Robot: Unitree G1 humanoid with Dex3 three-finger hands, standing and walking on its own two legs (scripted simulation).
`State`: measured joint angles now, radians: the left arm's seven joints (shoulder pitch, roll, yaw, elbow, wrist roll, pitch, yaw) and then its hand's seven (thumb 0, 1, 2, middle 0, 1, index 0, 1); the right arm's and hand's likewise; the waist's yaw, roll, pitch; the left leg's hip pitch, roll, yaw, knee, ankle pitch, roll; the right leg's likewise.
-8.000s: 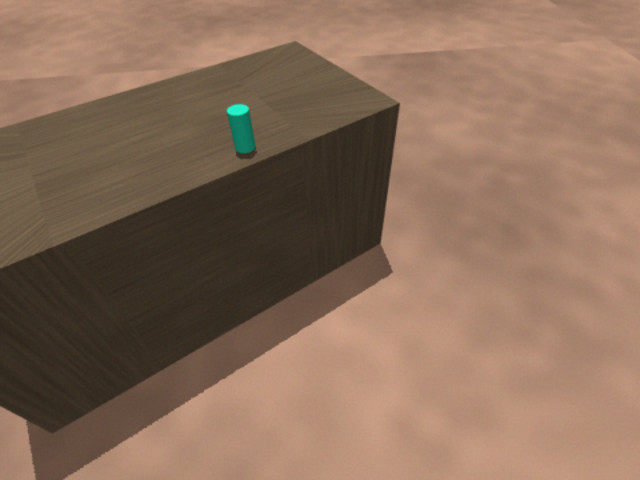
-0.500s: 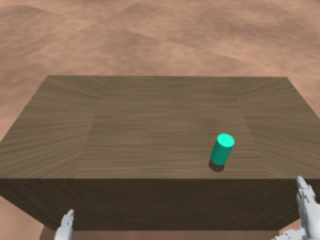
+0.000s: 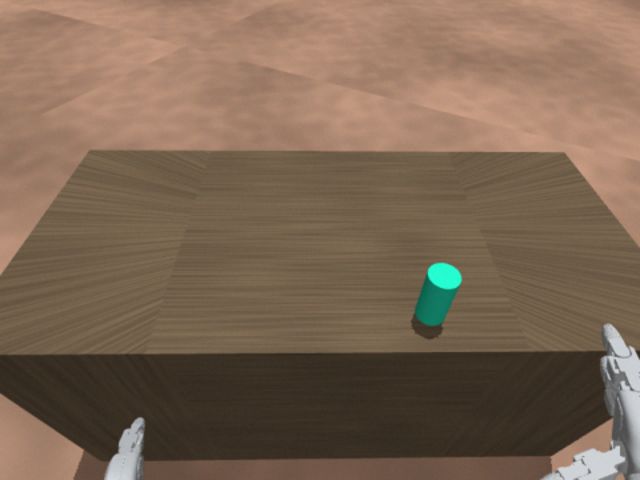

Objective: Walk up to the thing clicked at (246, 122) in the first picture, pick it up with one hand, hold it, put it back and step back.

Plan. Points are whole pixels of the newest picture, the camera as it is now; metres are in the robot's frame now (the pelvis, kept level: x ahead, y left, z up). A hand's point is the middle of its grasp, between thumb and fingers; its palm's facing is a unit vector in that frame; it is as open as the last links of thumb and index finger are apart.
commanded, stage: go down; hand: right
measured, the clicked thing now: (436, 295) +0.42 -0.19 -0.07
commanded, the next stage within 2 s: none
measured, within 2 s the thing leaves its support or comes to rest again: neither
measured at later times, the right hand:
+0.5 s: hand (587, 356) +0.25 -0.30 +0.05, palm faces +0.26 +0.95 -0.20, open 17.7 cm
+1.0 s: hand (593, 331) +0.28 -0.33 +0.04, palm faces +0.18 +0.98 -0.06, open 17.7 cm
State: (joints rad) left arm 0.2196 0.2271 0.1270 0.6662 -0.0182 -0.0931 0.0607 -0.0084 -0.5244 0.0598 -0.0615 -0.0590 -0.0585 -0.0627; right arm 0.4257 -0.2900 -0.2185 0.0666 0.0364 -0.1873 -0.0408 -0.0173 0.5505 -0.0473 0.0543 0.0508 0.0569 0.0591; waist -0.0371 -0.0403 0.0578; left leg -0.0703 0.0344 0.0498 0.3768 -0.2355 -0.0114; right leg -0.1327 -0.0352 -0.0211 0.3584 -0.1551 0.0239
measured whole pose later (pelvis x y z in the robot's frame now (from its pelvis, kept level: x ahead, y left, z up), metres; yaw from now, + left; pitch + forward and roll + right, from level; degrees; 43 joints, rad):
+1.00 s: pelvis +0.01 -0.01 -0.01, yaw +0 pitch +3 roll +1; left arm 0.18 0.22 0.02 0.72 -0.01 -0.14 0.17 -0.01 -0.52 0.04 -0.06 -0.06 -0.06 -0.06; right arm -0.08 -0.46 -0.49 0.64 0.29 -0.33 0.46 -0.02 0.59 -0.06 0.03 0.06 0.05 0.07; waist 0.01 0.02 -0.04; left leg -0.29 0.04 0.05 0.53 -0.31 -0.03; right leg -0.38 -0.04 -0.01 0.57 -0.26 0.01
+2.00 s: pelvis +0.00 -0.02 -0.04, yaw +0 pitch +10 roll +2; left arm 0.24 0.25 -0.02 0.59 -0.02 -0.20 0.16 -0.01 -0.53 0.05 -0.06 -0.06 -0.06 -0.06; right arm -0.39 -0.69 -0.61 0.97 0.29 -0.30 0.61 -0.02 0.58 -0.06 0.03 0.05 0.04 0.06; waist 0.07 0.03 -0.10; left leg -0.52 0.02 0.05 0.73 -0.38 -0.03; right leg -0.63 -0.06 0.01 0.80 -0.34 0.00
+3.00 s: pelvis +0.00 -0.02 -0.05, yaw +1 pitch +13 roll +3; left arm 0.27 0.26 -0.04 0.50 -0.02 -0.19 0.14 -0.01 -0.53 0.05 -0.06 -0.05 -0.06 -0.05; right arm -0.46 -0.75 -0.62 1.02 0.26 -0.26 0.62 -0.02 0.58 -0.07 0.03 0.05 0.04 0.06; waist 0.09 0.02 -0.12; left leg -0.61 0.02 0.05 0.80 -0.41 -0.03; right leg -0.72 -0.06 0.01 0.88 -0.38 0.00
